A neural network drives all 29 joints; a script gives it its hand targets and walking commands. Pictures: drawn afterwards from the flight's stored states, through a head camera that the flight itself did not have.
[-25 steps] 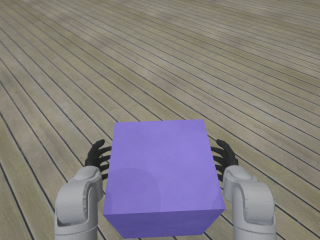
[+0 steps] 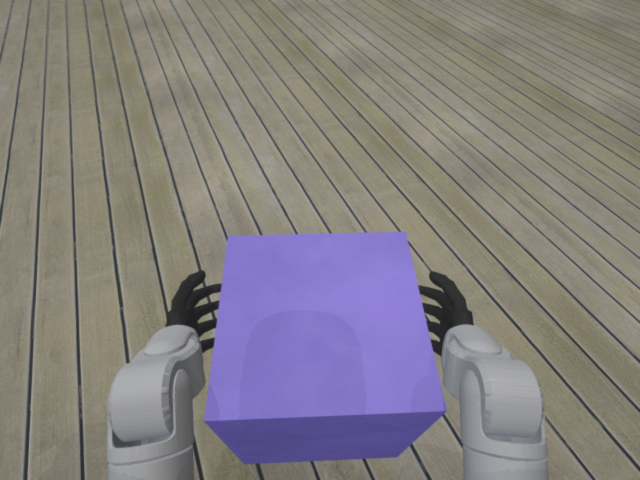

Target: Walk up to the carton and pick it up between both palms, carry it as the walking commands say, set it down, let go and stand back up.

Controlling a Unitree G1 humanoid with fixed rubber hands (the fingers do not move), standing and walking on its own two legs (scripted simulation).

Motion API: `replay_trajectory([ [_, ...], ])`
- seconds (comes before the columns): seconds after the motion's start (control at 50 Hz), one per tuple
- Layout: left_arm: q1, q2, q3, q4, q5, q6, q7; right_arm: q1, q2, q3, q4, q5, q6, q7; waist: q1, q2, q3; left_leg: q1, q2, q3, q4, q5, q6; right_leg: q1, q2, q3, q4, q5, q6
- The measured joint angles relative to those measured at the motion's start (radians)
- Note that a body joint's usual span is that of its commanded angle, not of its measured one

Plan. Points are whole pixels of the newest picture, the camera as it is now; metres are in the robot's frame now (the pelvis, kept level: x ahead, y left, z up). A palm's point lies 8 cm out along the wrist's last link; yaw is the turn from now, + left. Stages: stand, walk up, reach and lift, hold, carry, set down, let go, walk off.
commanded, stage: carry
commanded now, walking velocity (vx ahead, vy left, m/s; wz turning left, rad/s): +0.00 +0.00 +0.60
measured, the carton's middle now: (319, 355) +0.28 +0.01 +0.00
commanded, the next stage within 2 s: none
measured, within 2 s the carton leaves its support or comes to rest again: neither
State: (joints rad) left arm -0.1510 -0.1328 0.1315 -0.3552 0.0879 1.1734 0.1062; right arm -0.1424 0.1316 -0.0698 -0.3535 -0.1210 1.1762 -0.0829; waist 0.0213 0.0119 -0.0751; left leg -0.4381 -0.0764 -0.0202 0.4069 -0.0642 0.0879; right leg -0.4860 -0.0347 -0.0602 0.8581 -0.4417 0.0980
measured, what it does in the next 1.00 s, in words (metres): steps to the left, turning left: right foot, then left foot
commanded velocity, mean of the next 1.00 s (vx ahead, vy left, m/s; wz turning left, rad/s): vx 0.00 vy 0.00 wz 0.60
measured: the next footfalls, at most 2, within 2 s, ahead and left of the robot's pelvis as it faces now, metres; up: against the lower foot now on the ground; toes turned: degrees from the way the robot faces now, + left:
right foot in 0.14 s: -0.01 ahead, -0.10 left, +0.00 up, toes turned -1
left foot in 0.50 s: -0.02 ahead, +0.21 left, +0.00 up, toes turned +26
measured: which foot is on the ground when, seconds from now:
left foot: down 0.00-0.16, up 0.18-0.48, down 0.50-0.90, up 0.92-1.00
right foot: up 0.00-0.12, down 0.14-0.50, up 0.52-0.84, down 0.86-1.00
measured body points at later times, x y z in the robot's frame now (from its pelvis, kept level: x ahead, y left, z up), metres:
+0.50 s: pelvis -0.04 +0.07 -0.02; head -0.03 +0.07 +0.43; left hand +0.17 +0.31 +0.05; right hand +0.28 +0.02 +0.06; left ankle -0.05 +0.19 -0.74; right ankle -0.04 -0.10 -0.74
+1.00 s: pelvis -0.06 +0.09 +0.00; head -0.04 +0.07 +0.45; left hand +0.07 +0.37 +0.07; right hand +0.25 +0.13 +0.06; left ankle -0.12 +0.18 -0.68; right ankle -0.01 +0.01 -0.74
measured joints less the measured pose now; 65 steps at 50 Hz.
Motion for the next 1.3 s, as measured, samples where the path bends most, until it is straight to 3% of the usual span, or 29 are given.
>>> replay_trajectory([
  [0.08, 0.009, 0.001, -0.015, 0.018, 0.000, -0.003, -0.001, 0.011, -0.001, -0.006, -0.008, -0.005, 0.016, 0.001, -0.023, 0.024, -0.022, -0.002, -0.018, -0.041, -0.051, 0.050, 0.002, 0.096, 0.038, -0.001, -0.147, -0.028, -0.011],
  [0.14, 0.019, 0.002, -0.025, 0.015, 0.003, -0.004, -0.002, 0.015, -0.003, -0.008, -0.015, -0.004, 0.025, 0.002, -0.035, 0.039, -0.024, 0.003, -0.040, -0.074, -0.087, 0.087, -0.014, 0.230, 0.057, -0.040, -0.410, 0.036, -0.041],
  [0.18, 0.025, 0.002, -0.034, 0.008, 0.008, -0.002, -0.002, 0.013, -0.012, -0.006, -0.022, 0.001, 0.034, 0.002, -0.035, 0.056, -0.011, -0.013, -0.040, -0.071, -0.037, 0.018, -0.093, 0.267, 0.050, -0.068, -0.488, 0.195, -0.092],
  [0.22, 0.035, 0.003, -0.035, -0.006, 0.012, 0.015, -0.002, 0.018, -0.012, 0.001, -0.020, 0.005, 0.043, 0.002, -0.028, 0.026, -0.016, -0.089, -0.050, -0.022, 0.216, -0.186, -0.127, 0.257, 0.008, -0.077, -0.458, 0.204, -0.111],
  [0.26, 0.046, 0.004, -0.028, -0.015, 0.010, 0.024, -0.003, 0.013, -0.007, 0.006, -0.020, 0.000, 0.056, 0.001, -0.034, 0.003, -0.018, -0.147, -0.040, 0.001, 0.460, -0.254, -0.119, 0.261, -0.032, -0.092, -0.440, 0.179, -0.103],
  [0.32, 0.040, 0.003, -0.022, -0.011, 0.008, 0.024, -0.003, 0.002, -0.012, 0.008, -0.013, 0.003, 0.061, -0.002, -0.043, -0.013, -0.017, -0.168, 0.011, 0.014, 0.604, -0.276, -0.118, 0.266, -0.083, -0.128, -0.414, 0.158, -0.080],
  [0.38, 0.024, 0.002, -0.023, 0.001, 0.010, 0.030, 0.002, -0.012, -0.025, 0.003, 0.000, 0.014, 0.065, -0.003, -0.042, -0.025, -0.016, -0.134, 0.069, 0.046, 0.541, -0.290, -0.123, 0.258, -0.133, -0.165, -0.369, 0.131, -0.057],
  [0.44, 0.005, 0.000, -0.025, 0.013, 0.019, 0.034, 0.004, -0.028, -0.032, -0.008, 0.018, 0.025, 0.061, -0.002, -0.037, -0.036, -0.007, -0.057, 0.104, 0.096, 0.377, -0.300, -0.111, 0.247, -0.186, -0.199, -0.309, 0.097, -0.025],
  [0.48, -0.001, 0.000, -0.021, 0.021, 0.024, 0.031, 0.004, -0.044, -0.031, -0.015, 0.036, 0.027, 0.055, -0.001, -0.035, -0.039, -0.001, 0.026, 0.109, 0.126, 0.206, -0.215, -0.105, 0.231, -0.222, -0.213, -0.240, 0.060, 0.004],
  [0.52, -0.008, 0.004, 0.004, 0.036, 0.023, 0.017, -0.001, -0.062, -0.008, -0.019, 0.075, 0.014, 0.029, 0.001, -0.034, -0.062, 0.011, 0.024, 0.080, 0.135, 0.198, -0.171, -0.084, 0.161, -0.254, -0.162, -0.089, -0.032, 0.034],
  [0.58, -0.009, -0.002, 0.039, 0.068, 0.015, -0.005, -0.002, -0.065, 0.012, -0.019, 0.120, -0.005, 0.000, 0.001, -0.020, -0.045, 0.055, 0.008, 0.065, 0.116, 0.217, -0.199, -0.046, 0.043, -0.191, -0.082, 0.153, -0.179, 0.047],
  [0.64, -0.015, -0.002, 0.030, 0.086, 0.003, -0.028, 0.002, -0.046, 0.006, -0.019, 0.107, -0.005, -0.019, 0.001, -0.007, -0.019, 0.081, 0.009, 0.052, 0.087, 0.172, -0.166, -0.035, -0.027, -0.124, -0.065, 0.199, -0.144, 0.024],
  [0.72, -0.018, -0.002, 0.013, 0.060, -0.017, -0.064, 0.010, -0.027, 0.003, -0.023, 0.050, 0.001, -0.047, 0.001, -0.008, 0.010, 0.086, 0.003, 0.032, 0.047, 0.133, -0.130, -0.020, -0.051, -0.058, -0.058, 0.092, -0.042, -0.012],
  [0.86, 0.013, 0.002, -0.014, 0.025, -0.022, -0.062, 0.010, -0.004, 0.001, -0.017, -0.008, 0.002, -0.019, 0.000, -0.024, 0.051, 0.032, 0.009, -0.012, -0.026, 0.120, -0.111, -0.024, 0.128, 0.007, -0.077, -0.265, 0.074, -0.027],
  [0.9, 0.019, 0.002, -0.017, 0.025, -0.017, -0.048, 0.009, -0.005, -0.001, -0.018, -0.003, 0.003, -0.001, -0.001, -0.023, 0.070, 0.023, 0.005, -0.008, -0.043, 0.151, -0.116, -0.040, 0.167, 0.017, -0.105, -0.326, 0.158, -0.089],
  [0.96, 0.023, 0.002, -0.022, 0.029, -0.011, -0.023, 0.009, 0.003, -0.007, -0.011, 0.000, 0.005, 0.019, -0.005, -0.031, 0.032, 0.015, -0.068, -0.010, -0.005, 0.421, -0.329, -0.060, 0.177, -0.027, -0.136, -0.301, 0.141, -0.136],
  [1.02, 0.032, 0.003, -0.028, 0.033, -0.006, -0.011, 0.009, 0.000, -0.019, -0.003, 0.007, 0.007, 0.041, -0.005, -0.042, 0.013, 0.016, -0.111, 0.022, 0.021, 0.626, -0.360, -0.074, 0.198, -0.075, -0.168, -0.302, 0.133, -0.125],
  [1.08, 0.037, 0.003, -0.029, 0.030, -0.002, 0.004, 0.012, -0.003, -0.030, 0.005, 0.022, 0.017, 0.049, -0.007, -0.047, -0.005, 0.011, -0.108, 0.068, 0.039, 0.645, -0.351, -0.101, 0.207, -0.119, -0.201, -0.302, 0.132, -0.106],
  [1.2, 0.010, 0.001, -0.024, 0.040, 0.007, 0.010, 0.015, -0.039, -0.041, -0.009, 0.045, 0.036, 0.052, -0.011, -0.038, -0.027, 0.015, -0.013, 0.119, 0.124, 0.403, -0.364, -0.112, 0.195, -0.212, -0.262, -0.246, 0.109, -0.057],
  [1.24, 0.009, 0.001, -0.022, 0.035, 0.012, 0.007, 0.014, -0.053, -0.041, -0.010, 0.053, 0.036, 0.048, -0.007, -0.036, -0.031, 0.015, 0.062, 0.115, 0.145, 0.223, -0.258, -0.109, 0.184, -0.241, -0.277, -0.200, 0.088, -0.031],
  [1.26, 0.008, 0.003, -0.016, 0.032, 0.013, 0.005, 0.013, -0.065, -0.033, -0.014, 0.063, 0.032, 0.044, -0.005, -0.035, -0.035, 0.015, 0.081, 0.107, 0.149, 0.163, -0.160, -0.096, 0.164, -0.260, -0.271, -0.154, 0.070, -0.017],
  [1.3, 0.009, 0.005, 0.014, 0.027, 0.010, -0.004, 0.005, -0.080, -0.004, -0.014, 0.088, 0.015, 0.022, -0.003, -0.031, -0.044, 0.032, 0.061, 0.086, 0.134, 0.192, -0.226, -0.063, 0.090, -0.244, -0.183, 0.004, -0.069, 0.021],
])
